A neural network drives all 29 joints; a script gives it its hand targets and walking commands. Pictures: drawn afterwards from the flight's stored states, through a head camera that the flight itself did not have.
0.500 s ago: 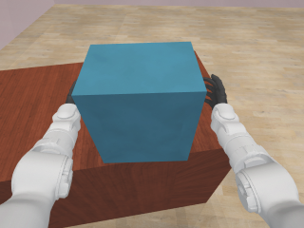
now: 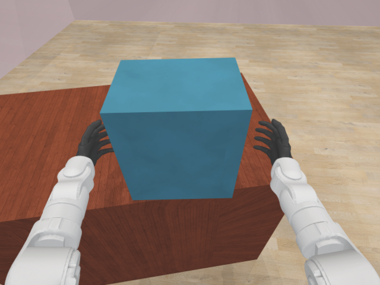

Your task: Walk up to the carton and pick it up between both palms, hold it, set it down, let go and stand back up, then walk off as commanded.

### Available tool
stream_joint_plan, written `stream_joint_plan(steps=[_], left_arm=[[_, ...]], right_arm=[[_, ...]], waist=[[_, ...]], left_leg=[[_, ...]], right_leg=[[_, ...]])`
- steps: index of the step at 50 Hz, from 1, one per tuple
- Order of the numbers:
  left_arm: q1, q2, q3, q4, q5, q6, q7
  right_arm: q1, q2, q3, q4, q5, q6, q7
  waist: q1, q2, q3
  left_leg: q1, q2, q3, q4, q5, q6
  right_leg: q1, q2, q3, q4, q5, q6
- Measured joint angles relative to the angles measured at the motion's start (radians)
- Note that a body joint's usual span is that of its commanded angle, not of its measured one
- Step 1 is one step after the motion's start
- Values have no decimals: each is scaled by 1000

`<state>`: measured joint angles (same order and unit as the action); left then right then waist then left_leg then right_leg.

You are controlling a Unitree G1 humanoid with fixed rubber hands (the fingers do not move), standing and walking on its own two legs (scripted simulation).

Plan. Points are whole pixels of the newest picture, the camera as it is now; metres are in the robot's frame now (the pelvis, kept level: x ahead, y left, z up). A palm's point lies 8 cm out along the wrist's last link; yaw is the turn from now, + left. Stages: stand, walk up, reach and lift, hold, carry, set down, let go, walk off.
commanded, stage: set down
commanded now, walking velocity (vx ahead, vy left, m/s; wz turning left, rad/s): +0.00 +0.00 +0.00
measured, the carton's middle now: (180, 133) +0.46 +0.02 +0.08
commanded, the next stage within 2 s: none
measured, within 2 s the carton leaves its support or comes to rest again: neither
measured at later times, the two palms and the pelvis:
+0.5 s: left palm (67, 198) +0.30 +0.25 +0.07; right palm (293, 188) +0.29 -0.20 +0.07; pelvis -0.01 +0.00 +0.00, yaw +0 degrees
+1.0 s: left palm (53, 240) +0.22 +0.26 +0.06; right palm (307, 223) +0.22 -0.20 +0.06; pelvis +0.00 +0.01 +0.00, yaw +0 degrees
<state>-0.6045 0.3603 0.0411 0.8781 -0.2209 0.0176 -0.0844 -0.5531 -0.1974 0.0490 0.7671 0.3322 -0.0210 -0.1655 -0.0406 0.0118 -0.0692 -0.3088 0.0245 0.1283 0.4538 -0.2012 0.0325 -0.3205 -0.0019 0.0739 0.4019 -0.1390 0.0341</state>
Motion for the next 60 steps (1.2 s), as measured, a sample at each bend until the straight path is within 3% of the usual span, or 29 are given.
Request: stream_joint_plan(steps=[4,8,12,17,27,30,35,47,60], left_arm=[[50,0,9,-41,0,35,-2],[170,0,15,-207,0,65,-4],[205,2,15,-212,0,96,-1],[281,2,4,-319,0,107,4],[407,2,-3,-483,0,154,4],[473,2,-3,-582,0,169,3],[535,2,10,-646,0,192,1],[769,2,20,-895,0,190,9],[896,2,-19,-923,0,160,36]], right_arm=[[61,0,-12,-41,-10,29,0],[187,0,-17,-201,-12,32,1],[222,0,-42,-239,-31,80,5],[292,0,-78,-345,-47,98,12],[426,0,-92,-487,-51,160,24],[499,0,-91,-577,-52,162,24],[569,0,-88,-664,-54,179,24],[780,0,-96,-882,-63,209,34],[869,0,-102,-926,-91,237,66]], waist=[[10,-1,10],[22,-1,23],[30,-1,26],[42,-2,32],[52,-3,42],[56,-3,52],[58,-3,66],[65,-3,76],[70,-3,95]], left_leg=[[22,0,0,0,0,0],[51,0,0,0,-3,0],[58,0,0,0,-1,0],[67,0,0,0,0,0],[90,0,0,0,-5,0],[99,0,0,-3,-6,0],[107,0,0,-4,-8,0],[141,0,0,-17,-16,0],[154,0,0,-24,-17,0]], right_leg=[[23,0,0,-2,1,-3],[54,0,0,-7,1,-1],[62,0,0,-8,1,-10],[72,0,0,-10,4,-12],[96,0,0,-15,3,-3],[107,0,0,-20,3,-2],[117,0,0,-25,3,-1],[158,0,0,-53,3,-1],[170,0,0,-58,2,-1]])
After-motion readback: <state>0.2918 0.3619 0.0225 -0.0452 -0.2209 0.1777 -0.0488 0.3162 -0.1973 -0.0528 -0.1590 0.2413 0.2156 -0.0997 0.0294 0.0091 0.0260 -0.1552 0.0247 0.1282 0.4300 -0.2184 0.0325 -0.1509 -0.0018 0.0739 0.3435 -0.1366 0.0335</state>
